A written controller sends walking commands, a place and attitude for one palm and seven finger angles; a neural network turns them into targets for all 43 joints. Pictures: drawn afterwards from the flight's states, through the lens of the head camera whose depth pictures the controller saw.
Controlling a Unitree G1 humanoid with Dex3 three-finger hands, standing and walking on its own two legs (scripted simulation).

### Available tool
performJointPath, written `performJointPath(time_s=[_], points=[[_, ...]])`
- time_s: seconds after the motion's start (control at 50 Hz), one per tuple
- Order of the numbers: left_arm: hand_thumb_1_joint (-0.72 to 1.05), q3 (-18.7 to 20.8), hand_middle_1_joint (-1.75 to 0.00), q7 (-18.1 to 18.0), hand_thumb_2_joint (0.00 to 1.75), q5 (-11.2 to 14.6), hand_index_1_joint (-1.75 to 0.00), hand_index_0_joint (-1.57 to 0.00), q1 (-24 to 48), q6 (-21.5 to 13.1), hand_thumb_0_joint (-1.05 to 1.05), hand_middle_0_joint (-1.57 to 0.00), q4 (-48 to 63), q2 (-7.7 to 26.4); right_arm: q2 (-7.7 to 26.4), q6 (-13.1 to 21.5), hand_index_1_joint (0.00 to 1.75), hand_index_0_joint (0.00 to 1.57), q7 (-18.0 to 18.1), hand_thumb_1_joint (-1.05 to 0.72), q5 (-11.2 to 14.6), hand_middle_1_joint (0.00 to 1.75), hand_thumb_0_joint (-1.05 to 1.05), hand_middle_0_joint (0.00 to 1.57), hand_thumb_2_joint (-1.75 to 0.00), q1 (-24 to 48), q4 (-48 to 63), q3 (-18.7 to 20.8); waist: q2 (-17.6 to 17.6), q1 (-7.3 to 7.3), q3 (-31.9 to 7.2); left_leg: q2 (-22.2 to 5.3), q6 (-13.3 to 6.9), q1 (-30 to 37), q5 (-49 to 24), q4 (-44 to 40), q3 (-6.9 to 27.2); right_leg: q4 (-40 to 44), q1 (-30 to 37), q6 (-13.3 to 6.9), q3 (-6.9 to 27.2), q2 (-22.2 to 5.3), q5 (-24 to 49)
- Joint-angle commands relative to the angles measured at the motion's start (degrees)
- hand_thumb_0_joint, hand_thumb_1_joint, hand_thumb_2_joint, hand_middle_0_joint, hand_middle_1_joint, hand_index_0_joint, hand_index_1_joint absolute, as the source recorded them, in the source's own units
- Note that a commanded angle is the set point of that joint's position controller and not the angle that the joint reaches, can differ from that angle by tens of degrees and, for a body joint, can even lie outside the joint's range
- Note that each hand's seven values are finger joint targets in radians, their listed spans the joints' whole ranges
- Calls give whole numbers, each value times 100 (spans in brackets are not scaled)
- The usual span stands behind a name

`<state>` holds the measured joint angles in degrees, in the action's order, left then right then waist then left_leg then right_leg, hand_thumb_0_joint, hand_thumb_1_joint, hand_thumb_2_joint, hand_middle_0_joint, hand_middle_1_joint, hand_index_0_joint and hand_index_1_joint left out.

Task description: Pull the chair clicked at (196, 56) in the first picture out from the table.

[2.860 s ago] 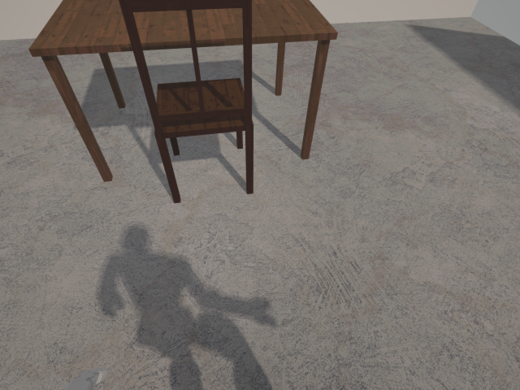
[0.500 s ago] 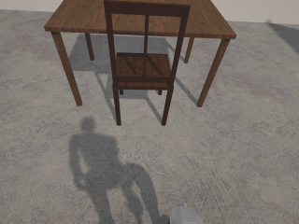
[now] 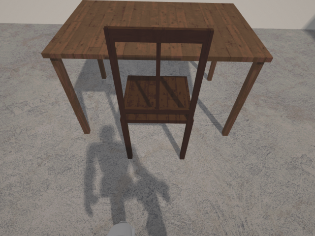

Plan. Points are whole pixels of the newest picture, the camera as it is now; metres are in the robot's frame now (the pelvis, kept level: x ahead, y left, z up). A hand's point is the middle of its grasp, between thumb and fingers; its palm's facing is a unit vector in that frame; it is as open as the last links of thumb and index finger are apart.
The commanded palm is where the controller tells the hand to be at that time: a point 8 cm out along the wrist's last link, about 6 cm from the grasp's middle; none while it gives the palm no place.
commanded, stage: take the last steps up to it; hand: left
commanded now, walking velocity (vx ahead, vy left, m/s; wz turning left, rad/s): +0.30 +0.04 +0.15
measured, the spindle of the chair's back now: (157, 80) +0.75 +0.04 -0.06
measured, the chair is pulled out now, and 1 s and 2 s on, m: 0.00 0.00 0.00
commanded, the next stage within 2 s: come to a stop and stand still in 0.60 s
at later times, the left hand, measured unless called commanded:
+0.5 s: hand (89, 205) +0.23 +0.23 -0.17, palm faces +0.06 -0.98 -0.19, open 7.3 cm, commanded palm none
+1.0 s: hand (107, 181) +0.31 +0.19 -0.16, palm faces +0.09 -0.97 -0.24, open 7.2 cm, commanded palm none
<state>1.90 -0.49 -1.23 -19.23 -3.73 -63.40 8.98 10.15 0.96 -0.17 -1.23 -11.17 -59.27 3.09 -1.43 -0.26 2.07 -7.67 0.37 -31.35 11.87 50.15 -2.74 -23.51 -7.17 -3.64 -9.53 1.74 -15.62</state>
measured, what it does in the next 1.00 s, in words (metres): walks ahead: left foot, then right foot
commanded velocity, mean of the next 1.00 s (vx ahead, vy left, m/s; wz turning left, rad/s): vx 0.09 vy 0.03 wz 0.03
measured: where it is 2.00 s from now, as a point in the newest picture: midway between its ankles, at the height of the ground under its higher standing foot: outside the picture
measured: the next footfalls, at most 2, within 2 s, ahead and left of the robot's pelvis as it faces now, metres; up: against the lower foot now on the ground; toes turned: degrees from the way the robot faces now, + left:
left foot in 0.14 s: +0.16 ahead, +0.14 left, +0.00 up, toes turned +10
right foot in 0.64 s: +0.35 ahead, -0.08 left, +0.00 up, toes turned -6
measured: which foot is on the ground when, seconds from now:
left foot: up 0.00-0.12, down 0.14-0.66, up 0.68-1.00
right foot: down 0.00-0.16, up 0.18-0.62, down 0.64-1.00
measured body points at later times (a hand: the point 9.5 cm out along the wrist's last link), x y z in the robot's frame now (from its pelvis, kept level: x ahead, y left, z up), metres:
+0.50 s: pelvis +0.18 +0.05 +0.00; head +0.19 +0.05 +0.45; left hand +0.23 +0.28 -0.15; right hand +0.15 -0.17 -0.15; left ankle +0.12 +0.13 -0.74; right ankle +0.25 -0.09 -0.69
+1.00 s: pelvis +0.27 +0.01 +0.00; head +0.29 -0.01 +0.45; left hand +0.31 +0.24 -0.14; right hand +0.33 -0.23 -0.16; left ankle +0.28 +0.14 -0.70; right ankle +0.31 -0.08 -0.74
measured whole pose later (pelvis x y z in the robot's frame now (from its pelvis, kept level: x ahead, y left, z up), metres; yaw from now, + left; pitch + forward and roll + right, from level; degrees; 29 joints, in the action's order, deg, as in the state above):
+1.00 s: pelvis +0.27 +0.01 +0.00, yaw +2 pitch -1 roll +1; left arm 2.1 -2.0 -1.4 -11.6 0.2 -59.3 8.3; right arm 10.7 -3.0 1.4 -0.4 -10.3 -59.6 3.2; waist -1.7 1.0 3.6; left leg -1.4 2.9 -22.4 24.1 48.4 -1.7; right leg -27.7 -15.0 -3.4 -7.7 -1.8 -11.6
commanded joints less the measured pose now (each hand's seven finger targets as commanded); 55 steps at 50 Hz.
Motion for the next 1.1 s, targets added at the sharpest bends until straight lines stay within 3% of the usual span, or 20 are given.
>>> performJointPath(time_s=[0.0, 0.06, 0.1, 0.12, 0.14, 0.16, 0.22, 0.26, 0.34, 0.52, 0.58, 0.6, 0.62, 0.64, 0.68, 0.72, 0.76, 0.98, 1.02, 1.08], points=[[90, 156, -30, -22, 90, -10, -30, -20, -598, -100, 0, -20, 150, 737, 0, 105, 30, 20, -134, -90, -8, 30, 0, 20, -90, 176, 255, -61, 721, 214, 300, 157, -51, 192, 51, -781, -259, 986, -55, -532, 1000, -1666, 1644], [90, 197, -30, -38, 90, -26, -30, -20, -690, -52, 0, -20, 119, 813, 89, 178, 30, 20, -129, -90, 0, 30, 0, 20, -90, 198, 280, -49, 736, 198, 254, 325, -182, 761, 335, -1437, -413, 557, 148, -486, 913, -1743, 1966], [90, 191, -30, -38, 90, 22, -30, -20, -593, -31, 0, -20, 118, 758, 332, 249, 30, 20, -53, -90, -40, 30, 0, 20, -90, -775, -12, 16, 286, -267, -234, 516, -315, 2394, -116, -2285, -463, -879, -237, -233, 472, -1357, 2480], [90, 162, -30, -7, 90, 51, -30, -20, -698, -18, 0, -20, 212, 514, 909, 299, 30, 20, 8, -90, -109, 30, 0, 20, -90, -1552, -194, 159, -923, -503, -729, -569, -716, 3672, -479, -2582, 939, -2423, -1344, 105, 46, -794, 1051], [90, 83, -30, 18, 90, 75, -30, -20, -471, -63, 0, -20, 437, 320, 1296, 272, 30, 20, 64, -90, -57, 30, 0, 20, -90, -2071, -293, 233, -1809, -599, -915, -1727, -1344, 4416, -1620, -3123, 2469, -4018, -2665, 298, 20, -244, -1711], [90, 140, -30, -16, 90, 29, -30, -20, -160, -54, 0, -20, 530, 525, 1198, 216, 30, 20, 112, -90, -14, 30, 0, 20, -90, -2014, -307, 194, -972, -603, -689, -1819, -1565, 4193, -1634, -3208, 2356, -4668, -2958, 197, 514, -509, -1778], [90, 190, -30, 57, 90, 22, -30, -20, 62, 24, 0, -20, 382, 406, 517, 348, 30, 20, 175, -90, 21, 30, 0, 20, -90, -1048, -112, -3, -159, -162, -35, -1235, -1149, 2898, -2051, -3499, 1236, -4777, -2769, 281, 822, -941, -610], [90, 184, -30, 57, 90, -27, -30, -20, -197, 145, 0, -20, 289, 167, 344, 405, 30, 20, 194, -90, 11, 30, 0, 20, -90, -914, -81, 0, -152, 32, 33, -926, -1007, 2537, -2223, -3654, 664, -4508, -2507, 382, 778, -921, -223], [90, 181, -30, 82, 90, -31, -30, -20, -143, 283, 0, -20, 368, 170, 419, 429, 30, 20, 195, -90, 48, 30, 0, 20, -90, -919, -98, -31, -310, 164, 151, -761, -1104, 2469, -1934, -3945, 373, -3893, -2605, 456, 749, -968, 219], [90, 155, -30, 91, 90, -8, -30, -20, 1079, 239, 0, -20, 879, 246, 507, 304, 30, 20, 180, -90, -38, 30, 0, 20, -90, -1370, -362, 31, -439, -168, 527, -813, -1110, 2663, -1808, -3575, 385, -1514, -2106, 292, 427, -724, 98], [90, 187, -30, 79, 90, -24, -30, -20, 310, 153, 0, -20, 622, 348, 537, 247, 30, 20, 177, -90, -19, 30, 0, 20, -90, -1293, -389, 20, -192, 170, 105, -484, -783, 2364, -1825, -2555, 76, -676, -629, 192, 129, -348, 637], [90, 250, -30, 51, 90, -45, -30, -20, -257, 79, 0, -20, 426, 595, 440, 267, 30, 20, 156, -90, 26, 30, 0, 20, -90, -1313, -400, -2, 221, 431, -248, -200, -572, 1930, -1593, -1633, -143, -446, 375, 82, 468, -559, 1102], [90, 367, -30, -20, 90, -79, -30, -20, -796, -2, 0, -20, 278, 1113, 114, 283, 30, 20, 110, -90, 72, 30, 0, 20, -90, -1466, -306, -54, 1458, 550, -732, 402, -279, 679, 133, -209, -528, -192, 1520, -353, 2070, -1811, 2014], [90, 395, -30, -28, 90, 26, -30, -20, -1172, 20, 0, -20, 240, 1437, 154, 248, 30, 20, 135, -90, 97, 30, 0, 20, -90, -1468, -164, -58, 1788, 555, -1039, 795, -181, 320, 2364, 1199, -335, 499, 1542, -978, 3181, -2743, 2728], [90, 317, -30, -69, 90, 57, -30, -20, -364, 29, 0, -20, 338, 1023, 117, 185, 30, 20, 138, -90, 73, 30, 0, 20, -90, -1102, -238, -11, 1307, 380, -519, 427, -206, 179, 1842, 1946, 204, 758, 564, -1027, 2676, -2383, 2199], [90, 177, -30, -138, 90, 56, -30, -20, 334, 66, 0, -20, 550, 610, -40, 67, 30, 20, 162, -90, 67, 30, 0, 20, -90, -1108, -304, -55, 402, 45, -137, 245, -52, 574, 1369, 1577, 322, 718, -411, -831, 1786, -2124, 3069], [90, 117, -30, -180, 90, 7, -30, -20, 634, 79, 0, -20, 632, 461, -253, -100, 30, 20, 189, -90, 73, 30, 0, 20, -90, -1359, -445, -123, 373, -216, -151, 287, 117, 1169, 1163, 784, 227, 595, -983, -604, 1033, -1854, 4013], [90, 306, -30, -238, 90, -58, -30, -20, 364, 379, 0, -20, 642, 1055, 200, -356, 30, 20, 121, -90, 91, 30, 0, 20, -90, -339, 189, 57, 1155, 192, -347, 597, 244, 1078, 1351, -420, 205, 352, -347, -864, 1526, -2076, 3354], [90, 317, -30, -227, 90, -63, -30, -20, 426, 409, 0, -20, 642, 1085, 160, -328, 30, 20, 120, -90, 106, 30, 0, 20, -90, -358, 204, 50, 1071, 143, -404, 638, 213, 1515, 1026, -1102, 106, 253, -499, -742, 1464, -1953, 2815], [90, 258, -30, -204, 90, 7, -30, -20, 517, 463, 0, -20, 620, 928, 249, -206, 30, 20, 127, -90, 79, 30, 0, 20, -90, -674, 83, 3, 628, -42, -390, 490, 103, 2624, -285, -2760, 115, -209, -1049, -150, 1190, -1399, 1252]])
